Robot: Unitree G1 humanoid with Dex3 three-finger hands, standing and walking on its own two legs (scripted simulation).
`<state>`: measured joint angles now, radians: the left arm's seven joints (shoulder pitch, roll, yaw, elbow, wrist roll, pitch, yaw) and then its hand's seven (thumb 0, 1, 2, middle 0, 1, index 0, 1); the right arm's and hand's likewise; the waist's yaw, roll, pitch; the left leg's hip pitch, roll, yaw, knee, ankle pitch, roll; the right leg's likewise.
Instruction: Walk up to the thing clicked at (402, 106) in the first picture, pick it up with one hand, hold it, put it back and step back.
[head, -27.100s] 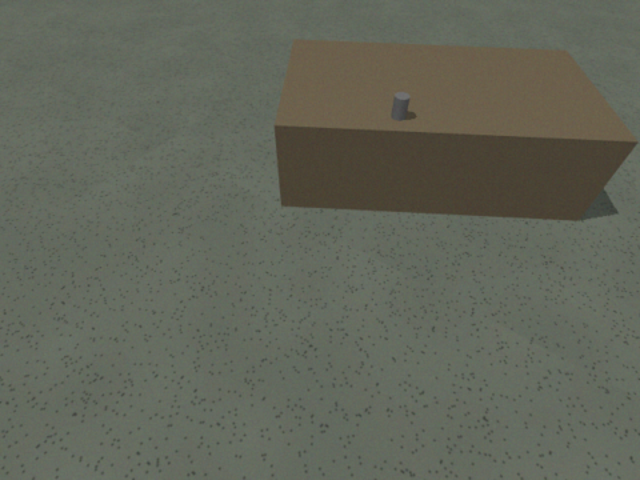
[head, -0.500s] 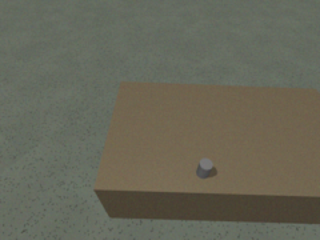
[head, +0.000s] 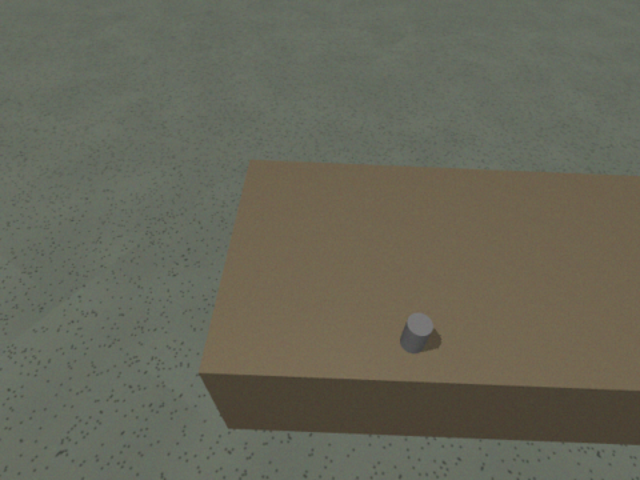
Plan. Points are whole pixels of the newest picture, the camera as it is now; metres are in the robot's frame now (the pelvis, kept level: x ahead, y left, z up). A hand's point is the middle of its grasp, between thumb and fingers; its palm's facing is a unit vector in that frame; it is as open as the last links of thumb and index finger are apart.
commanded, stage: stand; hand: right
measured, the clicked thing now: (415, 333) +0.46 -0.21 -0.32
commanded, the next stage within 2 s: step back in 1.52 s
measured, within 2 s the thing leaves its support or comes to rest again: neither
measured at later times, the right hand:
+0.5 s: hand out of the picture +0.09 -0.25 -0.15, palm faces -0.03 +0.93 -0.36, open 7.4 cm
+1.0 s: hand out of the picture +0.11 -0.25 -0.15, palm faces -0.03 +0.93 -0.36, open 7.4 cm
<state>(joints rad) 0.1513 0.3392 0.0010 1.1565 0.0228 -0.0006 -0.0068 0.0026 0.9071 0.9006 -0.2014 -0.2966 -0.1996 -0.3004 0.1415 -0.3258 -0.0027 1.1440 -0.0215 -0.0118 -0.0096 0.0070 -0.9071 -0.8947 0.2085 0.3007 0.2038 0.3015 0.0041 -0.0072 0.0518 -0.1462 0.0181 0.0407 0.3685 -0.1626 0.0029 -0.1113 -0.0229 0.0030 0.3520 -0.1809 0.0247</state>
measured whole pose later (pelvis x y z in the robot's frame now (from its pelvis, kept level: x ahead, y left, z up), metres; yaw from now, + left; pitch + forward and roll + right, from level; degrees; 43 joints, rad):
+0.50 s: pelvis +0.02 +0.00 +0.00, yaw +0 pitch -2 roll +0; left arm 0.12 0.33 0.00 1.15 0.02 -0.01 0.00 0.00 0.91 0.90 -0.20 -0.30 -0.20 -0.30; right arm 0.11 -0.34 0.01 1.16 -0.02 -0.01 -0.01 0.01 -0.91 -0.89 0.21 0.30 0.20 0.30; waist 0.00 -0.02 0.05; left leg -0.12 0.01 0.04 0.34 -0.18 0.00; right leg -0.08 -0.03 0.00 0.31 -0.19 0.03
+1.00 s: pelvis +0.03 +0.00 +0.00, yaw +1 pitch -3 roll +0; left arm 0.11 0.34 0.00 1.14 0.01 -0.01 0.00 0.00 0.91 0.90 -0.20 -0.30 -0.20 -0.30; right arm 0.10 -0.34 0.00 1.15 -0.01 -0.02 -0.01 0.01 -0.91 -0.89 0.21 0.30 0.20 0.30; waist 0.00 -0.01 0.05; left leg -0.10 0.01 0.03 0.32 -0.18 0.00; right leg -0.05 -0.03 -0.01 0.30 -0.19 0.03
